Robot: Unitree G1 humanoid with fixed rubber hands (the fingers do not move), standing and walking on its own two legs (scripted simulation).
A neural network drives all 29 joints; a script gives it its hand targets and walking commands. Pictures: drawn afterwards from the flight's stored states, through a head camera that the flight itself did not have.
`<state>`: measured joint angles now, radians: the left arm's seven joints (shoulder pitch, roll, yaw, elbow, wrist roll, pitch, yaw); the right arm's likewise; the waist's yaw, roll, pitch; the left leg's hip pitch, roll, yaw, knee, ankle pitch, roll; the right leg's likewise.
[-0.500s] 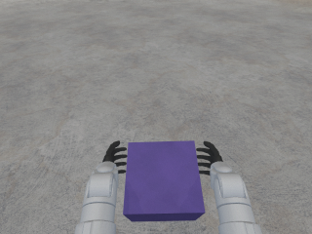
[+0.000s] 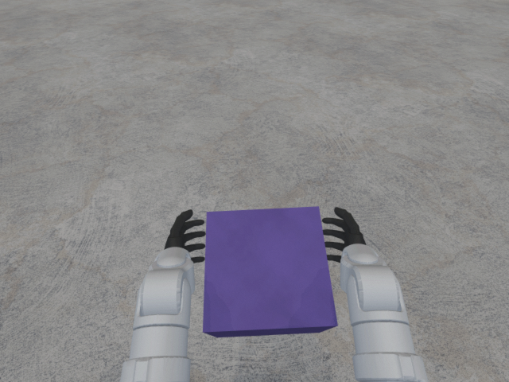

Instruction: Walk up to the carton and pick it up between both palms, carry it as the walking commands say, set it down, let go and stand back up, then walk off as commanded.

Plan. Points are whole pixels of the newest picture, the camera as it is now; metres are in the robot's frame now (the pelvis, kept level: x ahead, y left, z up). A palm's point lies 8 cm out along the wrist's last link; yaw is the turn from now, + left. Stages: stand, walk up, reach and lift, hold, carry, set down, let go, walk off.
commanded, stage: carry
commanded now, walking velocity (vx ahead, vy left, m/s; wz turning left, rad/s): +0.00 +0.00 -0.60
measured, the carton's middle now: (265, 275) +0.32 +0.00 -0.02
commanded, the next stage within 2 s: none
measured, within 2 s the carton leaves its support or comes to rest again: neither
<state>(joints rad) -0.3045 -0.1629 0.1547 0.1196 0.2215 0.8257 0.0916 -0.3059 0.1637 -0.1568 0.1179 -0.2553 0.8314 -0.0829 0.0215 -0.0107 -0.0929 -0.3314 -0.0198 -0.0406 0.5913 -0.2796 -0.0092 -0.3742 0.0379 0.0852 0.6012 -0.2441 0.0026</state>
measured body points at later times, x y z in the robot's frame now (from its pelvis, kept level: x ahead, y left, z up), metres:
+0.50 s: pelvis -0.04 +0.00 +0.00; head -0.01 +0.00 +0.45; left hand +0.34 +0.05 +0.12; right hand +0.28 -0.21 +0.12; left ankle +0.01 +0.12 -0.73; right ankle -0.07 -0.10 -0.71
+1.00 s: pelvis -0.07 +0.01 +0.00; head -0.02 +0.01 +0.45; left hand +0.31 -0.04 +0.09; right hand +0.17 -0.28 +0.10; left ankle -0.03 +0.11 -0.73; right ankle -0.11 -0.09 -0.67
